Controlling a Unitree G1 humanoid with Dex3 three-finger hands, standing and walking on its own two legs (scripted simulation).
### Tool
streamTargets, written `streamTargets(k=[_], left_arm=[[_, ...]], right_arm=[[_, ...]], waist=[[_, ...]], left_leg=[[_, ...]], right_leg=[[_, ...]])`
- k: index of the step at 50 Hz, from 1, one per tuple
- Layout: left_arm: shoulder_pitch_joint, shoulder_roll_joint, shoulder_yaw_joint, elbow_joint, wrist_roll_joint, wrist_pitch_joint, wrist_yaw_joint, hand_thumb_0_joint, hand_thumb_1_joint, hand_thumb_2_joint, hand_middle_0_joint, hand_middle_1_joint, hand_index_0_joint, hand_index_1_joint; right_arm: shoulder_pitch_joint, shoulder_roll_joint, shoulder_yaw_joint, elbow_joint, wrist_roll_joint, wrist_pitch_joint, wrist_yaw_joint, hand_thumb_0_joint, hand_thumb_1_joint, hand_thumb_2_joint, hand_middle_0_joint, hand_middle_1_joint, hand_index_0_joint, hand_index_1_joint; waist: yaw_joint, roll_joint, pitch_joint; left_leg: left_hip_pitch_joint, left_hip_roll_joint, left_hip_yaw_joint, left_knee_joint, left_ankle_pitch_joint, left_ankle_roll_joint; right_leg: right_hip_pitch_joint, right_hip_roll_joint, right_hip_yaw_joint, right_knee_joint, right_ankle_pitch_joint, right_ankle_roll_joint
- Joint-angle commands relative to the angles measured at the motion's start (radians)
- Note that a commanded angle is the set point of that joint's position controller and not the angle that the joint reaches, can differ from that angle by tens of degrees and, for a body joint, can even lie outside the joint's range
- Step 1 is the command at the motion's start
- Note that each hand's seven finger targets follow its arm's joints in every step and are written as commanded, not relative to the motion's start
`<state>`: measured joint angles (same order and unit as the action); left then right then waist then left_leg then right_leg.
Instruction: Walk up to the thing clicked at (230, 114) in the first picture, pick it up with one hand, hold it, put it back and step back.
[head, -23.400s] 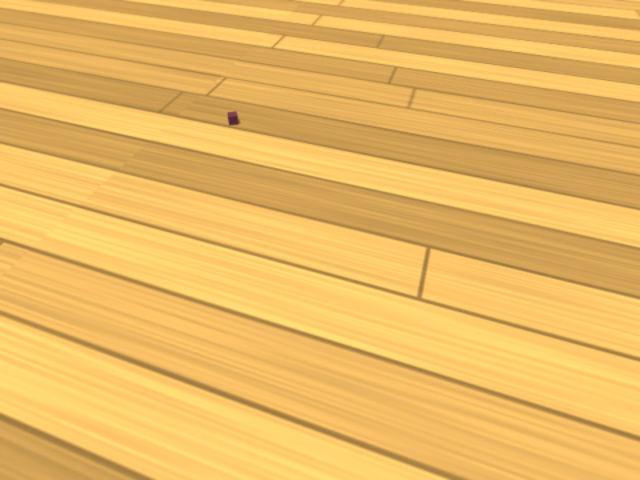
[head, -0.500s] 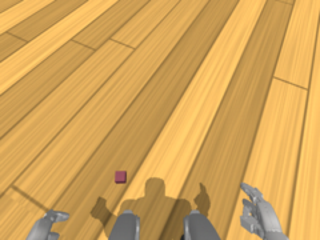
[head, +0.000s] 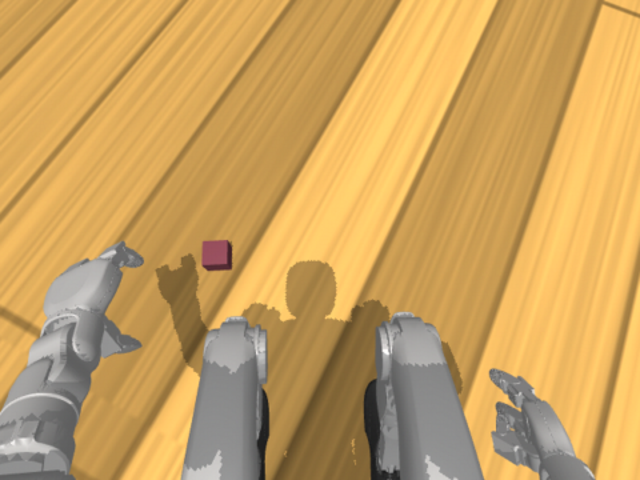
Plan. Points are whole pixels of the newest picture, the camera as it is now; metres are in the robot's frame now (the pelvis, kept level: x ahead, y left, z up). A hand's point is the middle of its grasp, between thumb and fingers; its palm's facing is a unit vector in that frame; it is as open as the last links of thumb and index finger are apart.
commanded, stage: rise first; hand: left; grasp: from above
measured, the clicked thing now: (217, 255) +0.48 +0.22 -0.43
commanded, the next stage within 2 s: approach in 1.46 s
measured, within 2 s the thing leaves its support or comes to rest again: neither
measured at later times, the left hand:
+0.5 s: hand (149, 276) +0.40 +0.29 -0.24, palm faces -0.46 -0.08 -0.89, open 12.3 cm
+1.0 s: hand (166, 264) +0.43 +0.28 -0.29, palm faces -0.45 -0.02 -0.89, open 12.2 cm
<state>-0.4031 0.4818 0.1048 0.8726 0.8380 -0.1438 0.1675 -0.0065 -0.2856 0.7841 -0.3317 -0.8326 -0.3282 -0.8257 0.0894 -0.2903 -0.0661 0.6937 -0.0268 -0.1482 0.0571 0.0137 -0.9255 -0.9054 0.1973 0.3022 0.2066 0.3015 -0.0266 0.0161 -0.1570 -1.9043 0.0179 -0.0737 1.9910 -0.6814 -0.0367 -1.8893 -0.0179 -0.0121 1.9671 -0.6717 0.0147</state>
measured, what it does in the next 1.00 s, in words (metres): lowers itself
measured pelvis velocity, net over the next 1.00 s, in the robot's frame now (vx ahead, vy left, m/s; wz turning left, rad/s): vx -0.01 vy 0.01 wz -0.06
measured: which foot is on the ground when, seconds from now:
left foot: down 0.00-1.00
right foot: down 0.00-1.00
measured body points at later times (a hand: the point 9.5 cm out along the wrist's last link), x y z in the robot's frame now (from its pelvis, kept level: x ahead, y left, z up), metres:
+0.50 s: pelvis -0.02 +0.01 -0.09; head +0.19 +0.05 +0.31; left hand +0.42 +0.29 -0.19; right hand +0.06 -0.27 -0.20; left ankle +0.08 +0.14 -0.43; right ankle +0.08 -0.13 -0.43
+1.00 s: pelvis -0.01 +0.01 -0.12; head +0.22 +0.05 +0.27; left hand +0.45 +0.28 -0.24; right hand +0.05 -0.27 -0.24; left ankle +0.08 +0.14 -0.43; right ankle +0.08 -0.13 -0.43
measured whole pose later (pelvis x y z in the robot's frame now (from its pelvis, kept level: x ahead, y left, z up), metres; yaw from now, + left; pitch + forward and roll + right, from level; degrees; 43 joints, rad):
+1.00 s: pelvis -0.01 +0.01 -0.12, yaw -3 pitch +34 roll -6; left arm -0.84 0.65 0.09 1.38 1.28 -0.23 0.44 0.00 -0.19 0.74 -0.40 -0.66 -0.39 -0.66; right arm 0.12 -0.25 0.00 0.78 -0.14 -0.06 0.13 0.01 -0.91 -0.90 0.20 0.30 0.21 0.30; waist -0.18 -0.01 -0.09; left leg -2.27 0.00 -0.12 2.37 -0.70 -0.02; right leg -2.22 -0.01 -0.02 2.30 -0.68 0.05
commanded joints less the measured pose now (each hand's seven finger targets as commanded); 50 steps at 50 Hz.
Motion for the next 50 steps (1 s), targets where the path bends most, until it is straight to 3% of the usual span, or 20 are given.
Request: streamTargets(k=[1,3,5,9,11,12,14,20,24,26,28,31,35,42,44,50], left_arm=[[-0.231,0.303,0.069,-0.033,0.058,-0.042,0.051,0.0,-0.219,0.767,-0.318,-0.796,-0.324,-0.792],[-0.28,0.314,0.063,0.007,0.085,-0.059,0.061,0.0,-0.217,0.772,-0.332,-0.77,-0.333,-0.77],[-0.307,0.34,0.07,0.041,0.121,-0.072,0.078,0.0,-0.2,0.754,-0.338,-0.769,-0.346,-0.763],[-0.414,0.36,0.054,0.065,0.186,-0.093,0.125,0.0,-0.204,0.753,-0.341,-0.746,-0.349,-0.739],[-0.444,0.386,0.066,0.109,0.223,-0.095,0.152,0.0,-0.201,0.749,-0.356,-0.714,-0.359,-0.711],[-0.471,0.371,0.048,0.116,0.234,-0.097,0.162,0.0,-0.201,0.75,-0.358,-0.7,-0.359,-0.699],[-0.505,0.39,0.049,0.159,0.26,-0.097,0.181,0.0,-0.227,0.775,-0.363,-0.672,-0.352,-0.684],[-0.579,0.38,0.014,0.241,0.321,-0.094,0.216,0.0,-0.201,0.75,-0.385,-0.642,-0.375,-0.653],[-0.606,0.403,0.021,0.272,0.356,-0.091,0.232,0.0,-0.197,0.742,-0.389,-0.635,-0.38,-0.645],[-0.611,0.382,0.006,0.297,0.368,-0.091,0.238,0.0,-0.214,0.757,-0.385,-0.634,-0.372,-0.649],[-0.645,0.409,0.019,0.295,0.383,-0.095,0.248,0.0,-0.194,0.74,-0.397,-0.631,-0.386,-0.642],[-0.654,0.402,0.01,0.308,0.405,-0.1,0.261,0.0,-0.179,0.719,-0.402,-0.637,-0.397,-0.642],[-0.691,0.419,0.015,0.325,0.425,-0.106,0.279,0.0,-0.196,0.732,-0.398,-0.632,-0.388,-0.642],[-0.73,0.404,0.016,0.358,0.419,-0.1,0.31,0.0,-0.204,0.738,-0.384,-0.655,-0.377,-0.662],[-0.712,0.417,0.029,0.369,0.422,-0.091,0.315,0.0,-0.203,0.736,-0.38,-0.671,-0.376,-0.675],[-0.703,0.415,0.028,0.398,0.421,-0.081,0.31,0.0,-0.198,0.727,-0.374,-0.687,-0.376,-0.686]], right_arm=[[0.141,-0.173,-0.075,-0.063,-0.005,-0.016,-0.008,0.0,-0.872,-0.895,0.2,0.3,0.2,0.3],[0.144,-0.173,-0.075,-0.06,-0.008,-0.002,-0.005,0.0,-0.873,-0.896,0.2,0.3,0.2,0.3],[0.137,-0.175,-0.07,-0.051,-0.015,0.011,-0.003,0.0,-0.878,-0.897,0.2,0.3,0.2,0.3],[0.156,-0.181,-0.056,-0.03,-0.026,0.034,0.005,0.0,-0.891,-0.899,0.2,0.3,0.2,0.3],[0.169,-0.185,-0.052,-0.018,-0.03,0.048,0.008,0.0,-0.896,-0.9,0.2,0.299,0.2,0.299],[0.171,-0.188,-0.049,-0.014,-0.036,0.052,0.012,0.0,-0.895,-0.9,0.2,0.299,0.2,0.299],[0.175,-0.189,-0.045,-0.005,-0.044,0.059,0.015,0.0,-0.897,-0.901,0.2,0.299,0.2,0.299],[0.184,-0.193,-0.036,0.021,-0.065,0.068,0.025,0.0,-0.898,-0.901,0.2,0.299,0.2,0.299],[0.196,-0.197,-0.033,0.036,-0.076,0.074,0.031,0.0,-0.899,-0.901,0.2,0.299,0.2,0.299],[0.194,-0.191,-0.027,0.04,-0.081,0.075,0.035,0.0,-0.9,-0.901,0.2,0.299,0.2,0.299],[0.198,-0.198,-0.031,0.047,-0.083,0.079,0.036,0.0,-0.899,-0.901,0.2,0.299,0.2,0.299],[0.208,-0.193,-0.025,0.058,-0.092,0.083,0.043,0.0,-0.903,-0.902,0.2,0.3,0.2,0.3],[0.207,-0.198,-0.025,0.063,-0.097,0.087,0.049,0.0,-0.904,-0.902,0.2,0.3,0.2,0.3],[0.21,-0.197,-0.02,0.067,-0.111,0.083,0.054,0.0,-0.902,-0.901,0.2,0.3,0.2,0.3],[0.212,-0.196,-0.018,0.07,-0.111,0.082,0.055,0.0,-0.903,-0.901,0.2,0.3,0.2,0.3],[0.224,-0.197,-0.013,0.075,-0.115,0.083,0.058,0.0,-0.904,-0.901,0.2,0.3,0.2,0.3]], waist=[[-0.018,0.014,-0.63],[-0.035,-0.006,-0.594],[-0.026,0.031,-0.57],[-0.053,0.106,-0.581],[-0.06,0.093,-0.59],[-0.077,0.112,-0.568],[-0.08,0.119,-0.552],[-0.105,0.185,-0.549],[-0.109,0.18,-0.566],[-0.114,0.2,-0.553],[-0.12,0.186,-0.57],[-0.126,0.196,-0.583],[-0.136,0.201,-0.583],[-0.157,0.209,-0.583],[-0.146,0.207,-0.599],[-0.155,0.208,-0.589]], left_leg=[[0.307,-0.033,0.08,-0.156,0.15,0.067],[0.245,-0.037,0.076,-0.141,0.078,0.07],[0.239,-0.036,0.073,-0.129,0.039,0.068],[0.242,-0.036,0.057,-0.101,0.038,0.062],[0.24,-0.037,0.054,-0.073,0.068,0.064],[0.239,-0.037,0.048,-0.072,0.062,0.063],[0.208,-0.04,0.051,-0.059,0.025,0.065],[0.225,-0.04,0.041,-0.027,0.038,0.059],[0.205,-0.04,0.046,0.009,0.085,0.063],[0.208,-0.04,0.043,0.015,0.092,0.061],[0.203,-0.04,0.039,0.027,0.099,0.062],[0.207,-0.04,0.045,0.055,0.15,0.064],[0.195,-0.037,0.039,0.064,0.134,0.064],[0.162,-0.035,0.045,0.089,0.115,0.069],[0.171,-0.037,0.047,0.096,0.138,0.068],[0.17,-0.036,0.046,0.119,0.176,0.067]], right_leg=[[0.35,0.027,-0.032,-0.232,0.147,-0.033],[0.305,0.033,-0.039,-0.22,0.067,-0.035],[0.243,0.035,-0.049,-0.19,0.022,-0.039],[0.162,0.033,-0.073,-0.12,0.039,-0.044],[0.135,0.034,-0.081,-0.097,0.065,-0.045],[0.11,0.032,-0.086,-0.086,0.063,-0.046],[0.083,0.034,-0.09,-0.075,0.032,-0.048],[0.01,0.031,-0.106,-0.018,0.056,-0.05],[0.011,0.032,-0.109,0.008,0.102,-0.049],[-0.01,0.031,-0.112,0.024,0.107,-0.049],[-0.012,0.033,-0.115,0.032,0.116,-0.049],[0.0,0.034,-0.116,0.049,0.162,-0.046],[-0.029,0.036,-0.119,0.07,0.146,-0.046],[-0.05,0.034,-0.12,0.089,0.136,-0.042],[-0.041,0.037,-0.119,0.091,0.155,-0.044],[-0.042,0.034,-0.119,0.11,0.194,-0.042]])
